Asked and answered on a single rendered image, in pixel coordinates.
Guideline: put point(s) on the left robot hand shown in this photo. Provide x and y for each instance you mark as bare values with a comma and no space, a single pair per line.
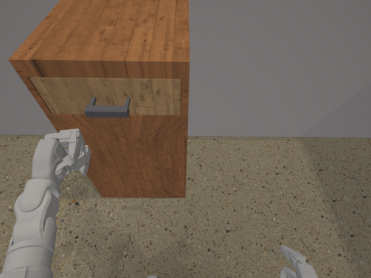
53,162

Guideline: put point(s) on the handle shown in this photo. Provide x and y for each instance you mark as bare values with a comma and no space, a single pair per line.
107,111

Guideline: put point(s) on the left robot forearm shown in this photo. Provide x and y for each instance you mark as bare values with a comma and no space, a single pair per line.
31,247

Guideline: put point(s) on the cabinet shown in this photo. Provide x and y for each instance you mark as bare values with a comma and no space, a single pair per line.
138,156

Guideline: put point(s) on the right robot hand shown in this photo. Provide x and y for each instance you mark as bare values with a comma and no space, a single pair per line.
297,260

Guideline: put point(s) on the drawer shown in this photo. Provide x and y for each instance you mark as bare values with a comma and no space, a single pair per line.
147,96

